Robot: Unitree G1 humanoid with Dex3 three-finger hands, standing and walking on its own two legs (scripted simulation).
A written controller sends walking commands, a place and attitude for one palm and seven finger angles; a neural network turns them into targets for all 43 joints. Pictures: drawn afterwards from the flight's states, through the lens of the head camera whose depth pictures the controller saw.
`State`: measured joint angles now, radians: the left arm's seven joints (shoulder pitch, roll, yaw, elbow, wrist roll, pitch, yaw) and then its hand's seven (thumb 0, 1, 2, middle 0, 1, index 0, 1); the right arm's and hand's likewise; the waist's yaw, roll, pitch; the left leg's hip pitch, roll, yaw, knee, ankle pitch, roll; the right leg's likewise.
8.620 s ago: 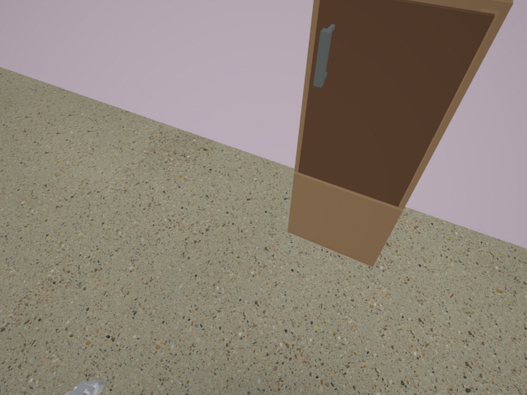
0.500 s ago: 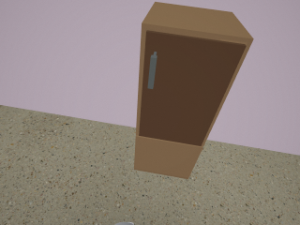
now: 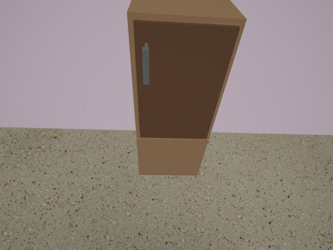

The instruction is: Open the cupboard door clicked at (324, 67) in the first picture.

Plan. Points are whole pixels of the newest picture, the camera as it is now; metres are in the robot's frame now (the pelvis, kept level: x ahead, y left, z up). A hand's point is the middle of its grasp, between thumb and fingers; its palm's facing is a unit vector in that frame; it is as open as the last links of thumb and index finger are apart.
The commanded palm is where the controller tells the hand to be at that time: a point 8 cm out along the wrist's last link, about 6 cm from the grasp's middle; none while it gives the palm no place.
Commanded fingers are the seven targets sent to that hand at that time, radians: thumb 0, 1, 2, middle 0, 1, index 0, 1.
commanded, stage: come to a stop and stand still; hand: left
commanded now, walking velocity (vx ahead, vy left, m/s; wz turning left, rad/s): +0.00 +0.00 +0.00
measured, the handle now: (146, 64) +0.73 +0.07 +0.10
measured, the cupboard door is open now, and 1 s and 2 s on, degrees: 0 0 0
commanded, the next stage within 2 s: look again from close up in 0.28 s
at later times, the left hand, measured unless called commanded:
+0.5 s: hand out of the picture -0.04 +0.11 -0.19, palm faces +0.09 -0.99 -0.06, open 7.4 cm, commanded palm none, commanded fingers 0.00 0.90 0.90 -0.20 -0.30 -0.20 -0.30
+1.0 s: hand out of the picture +0.02 +0.14 -0.18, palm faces +0.05 -0.99 -0.16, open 7.4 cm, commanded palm none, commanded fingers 0.00 0.90 0.90 -0.20 -0.30 -0.20 -0.30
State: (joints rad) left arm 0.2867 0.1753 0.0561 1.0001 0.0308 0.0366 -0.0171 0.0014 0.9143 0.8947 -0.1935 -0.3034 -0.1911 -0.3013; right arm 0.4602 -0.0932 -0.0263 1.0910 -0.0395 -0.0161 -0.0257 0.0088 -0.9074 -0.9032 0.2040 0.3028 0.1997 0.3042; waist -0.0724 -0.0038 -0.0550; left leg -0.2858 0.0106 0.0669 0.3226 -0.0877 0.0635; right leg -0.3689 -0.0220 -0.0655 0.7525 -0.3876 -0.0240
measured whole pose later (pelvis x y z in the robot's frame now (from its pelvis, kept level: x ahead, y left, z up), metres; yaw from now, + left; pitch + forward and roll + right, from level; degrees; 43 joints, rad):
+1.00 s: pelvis +0.03 -0.01 -0.01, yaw +0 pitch -1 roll +1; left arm 0.32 0.12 0.00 1.11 0.01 -0.02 0.03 0.00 0.91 0.89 -0.19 -0.30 -0.19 -0.30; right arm 0.30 -0.12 0.03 1.15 -0.01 -0.01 -0.04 0.02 -0.93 -0.90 0.20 0.30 0.20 0.30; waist 0.01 0.00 0.03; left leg -0.18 -0.01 0.08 0.40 -0.21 0.03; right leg -0.10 -0.02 -0.09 0.41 -0.30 -0.01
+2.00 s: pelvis +0.20 -0.11 -0.02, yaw +0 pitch +1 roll +0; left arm 0.22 0.20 0.07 0.99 0.04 -0.02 -0.01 0.01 0.93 0.89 -0.19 -0.30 -0.19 -0.30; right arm 0.28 -0.18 -0.05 1.04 -0.03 0.01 -0.02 0.01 -0.92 -0.90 0.20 0.30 0.20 0.30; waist -0.01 0.03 0.05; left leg -0.29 0.12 0.08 0.67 -0.43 -0.04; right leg -0.37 -0.08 -0.10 0.60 -0.24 0.01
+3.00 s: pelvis +0.17 -0.11 -0.01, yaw +2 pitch -2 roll +1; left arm 0.31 0.12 0.00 1.12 0.01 0.00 0.03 0.00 0.91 0.89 -0.20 -0.30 -0.19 -0.30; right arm 0.32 -0.14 0.00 1.16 -0.01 0.01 -0.03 0.00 -0.92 -0.90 0.20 0.30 0.20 0.30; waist -0.01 -0.01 0.02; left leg -0.21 -0.01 0.12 0.38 -0.15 0.04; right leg -0.09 -0.01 -0.05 0.42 -0.30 -0.01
